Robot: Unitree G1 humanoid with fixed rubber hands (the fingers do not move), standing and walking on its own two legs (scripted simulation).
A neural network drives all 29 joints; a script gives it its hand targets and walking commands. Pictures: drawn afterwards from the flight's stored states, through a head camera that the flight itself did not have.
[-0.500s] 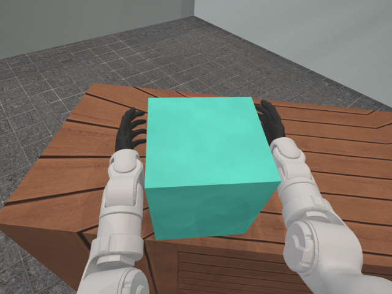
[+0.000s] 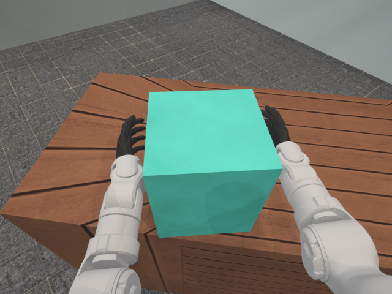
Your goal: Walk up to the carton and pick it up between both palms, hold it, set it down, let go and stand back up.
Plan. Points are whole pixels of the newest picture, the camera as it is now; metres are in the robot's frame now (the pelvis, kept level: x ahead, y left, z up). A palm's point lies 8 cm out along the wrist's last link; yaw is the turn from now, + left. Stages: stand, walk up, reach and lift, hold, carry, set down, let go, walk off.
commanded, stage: set down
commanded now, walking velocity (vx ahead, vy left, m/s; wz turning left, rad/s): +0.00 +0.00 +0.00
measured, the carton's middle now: (203, 167) +0.38 +0.00 +0.05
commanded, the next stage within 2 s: none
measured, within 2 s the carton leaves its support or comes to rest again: neither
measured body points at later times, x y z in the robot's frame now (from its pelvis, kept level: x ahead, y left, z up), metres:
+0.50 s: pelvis -0.02 -0.01 +0.00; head -0.01 +0.00 +0.45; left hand +0.34 +0.18 +0.06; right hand +0.38 -0.22 +0.08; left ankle -0.01 +0.15 -0.75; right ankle +0.01 -0.10 -0.75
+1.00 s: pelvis -0.03 -0.01 +0.00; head -0.05 +0.01 +0.45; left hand +0.27 +0.18 +0.06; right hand +0.29 -0.25 +0.07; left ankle -0.01 +0.15 -0.75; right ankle +0.01 -0.10 -0.75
